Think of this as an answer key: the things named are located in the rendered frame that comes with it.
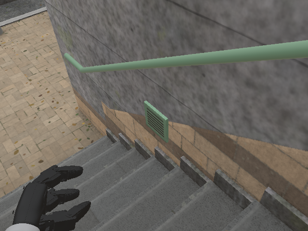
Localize left robot hand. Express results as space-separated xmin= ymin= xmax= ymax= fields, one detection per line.
xmin=13 ymin=165 xmax=91 ymax=231

